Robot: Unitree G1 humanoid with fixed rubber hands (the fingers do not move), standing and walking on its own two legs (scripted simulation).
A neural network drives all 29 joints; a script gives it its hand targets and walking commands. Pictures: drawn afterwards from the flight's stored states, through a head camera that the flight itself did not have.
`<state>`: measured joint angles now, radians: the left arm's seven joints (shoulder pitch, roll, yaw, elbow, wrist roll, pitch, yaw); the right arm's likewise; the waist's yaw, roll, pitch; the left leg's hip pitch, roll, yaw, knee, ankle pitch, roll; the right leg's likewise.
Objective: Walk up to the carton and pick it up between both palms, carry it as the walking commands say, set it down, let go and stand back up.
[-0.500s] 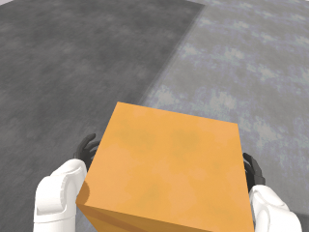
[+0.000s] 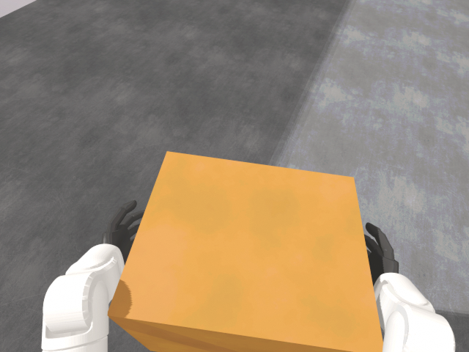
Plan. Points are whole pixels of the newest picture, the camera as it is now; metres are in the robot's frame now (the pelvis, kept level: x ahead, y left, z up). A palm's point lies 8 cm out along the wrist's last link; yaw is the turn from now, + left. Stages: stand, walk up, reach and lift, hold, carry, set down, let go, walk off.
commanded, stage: carry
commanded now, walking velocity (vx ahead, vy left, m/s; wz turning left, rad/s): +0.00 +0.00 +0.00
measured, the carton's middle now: (243, 271) +0.26 +0.01 -0.02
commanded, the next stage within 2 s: none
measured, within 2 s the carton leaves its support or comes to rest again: neither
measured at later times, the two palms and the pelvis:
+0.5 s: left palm (122, 94) +0.61 +0.31 +0.05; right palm (295, 107) +0.62 -0.08 +0.05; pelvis +0.36 +0.10 -0.01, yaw +1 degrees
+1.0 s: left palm (152, 33) +0.95 +0.34 +0.01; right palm (279, 39) +0.97 -0.05 +0.02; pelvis +0.71 +0.13 -0.03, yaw +3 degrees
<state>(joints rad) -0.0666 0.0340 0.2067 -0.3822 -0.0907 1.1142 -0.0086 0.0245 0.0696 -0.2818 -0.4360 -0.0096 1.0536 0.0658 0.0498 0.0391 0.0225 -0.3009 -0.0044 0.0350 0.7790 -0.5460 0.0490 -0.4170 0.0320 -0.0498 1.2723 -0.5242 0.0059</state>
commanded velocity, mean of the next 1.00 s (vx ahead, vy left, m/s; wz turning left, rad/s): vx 0.00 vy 0.00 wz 0.12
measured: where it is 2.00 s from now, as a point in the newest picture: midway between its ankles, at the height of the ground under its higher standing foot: (236, 138)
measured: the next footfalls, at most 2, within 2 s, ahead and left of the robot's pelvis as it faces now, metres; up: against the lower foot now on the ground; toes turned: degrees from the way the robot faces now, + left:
right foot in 0.16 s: +0.18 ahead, -0.05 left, +0.00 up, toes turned -1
left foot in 0.36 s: +0.36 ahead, +0.16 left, +0.00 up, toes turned +5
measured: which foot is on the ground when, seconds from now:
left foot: down 0.00-0.16, up 0.18-0.34, down 0.36-0.74, up 0.76-0.92, down 0.94-1.00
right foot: up 0.00-0.14, down 0.16-0.36, up 0.38-0.68, down 0.70-0.96, up 0.98-1.00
